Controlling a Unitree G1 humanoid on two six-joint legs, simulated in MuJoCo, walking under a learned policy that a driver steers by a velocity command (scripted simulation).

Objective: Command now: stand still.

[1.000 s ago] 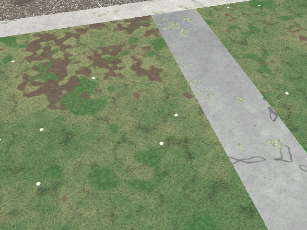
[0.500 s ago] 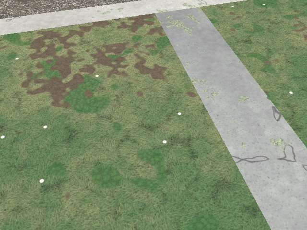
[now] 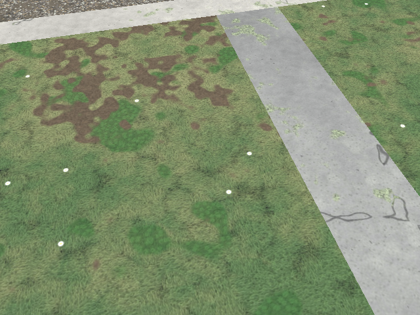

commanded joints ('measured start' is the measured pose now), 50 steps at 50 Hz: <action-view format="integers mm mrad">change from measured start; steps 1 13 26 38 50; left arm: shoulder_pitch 59 125 -63 -404 -118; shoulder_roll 90 126 125 106 112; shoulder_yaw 13 31 49 30 49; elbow -13 -18 -146 -306 -169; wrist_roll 0 -23 -31 -31 6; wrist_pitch -5 -25 -132 -114 -128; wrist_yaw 3 7 -39 -83 -81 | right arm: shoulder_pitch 69 71 248 297 148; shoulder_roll -90 -69 -103 -171 -97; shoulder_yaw -13 -15 -22 -35 -45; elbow -12 -37 -48 -64 -172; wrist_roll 0 15 8 15 26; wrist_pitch -4 -32 -123 -93 -101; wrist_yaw -3 -1 65 23 30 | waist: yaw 0 22 -34 -33 -28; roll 1 -59 60 101 -61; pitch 27 142 100 126 -47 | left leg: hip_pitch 8 -177 328 246 -308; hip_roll -9 -41 245 201 115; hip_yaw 13 26 -347 -58 -84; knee -72 43 -324 -372 742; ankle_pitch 106 -386 82 437 -25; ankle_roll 16 79 225 190 95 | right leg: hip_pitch -57 -160 -726 -420 -58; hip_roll -15 -82 -109 -38 -222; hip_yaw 7 132 29 -80 199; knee -95 -143 701 67 -344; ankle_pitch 136 -512 24 291 162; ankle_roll -18 -118 -91 -75 -244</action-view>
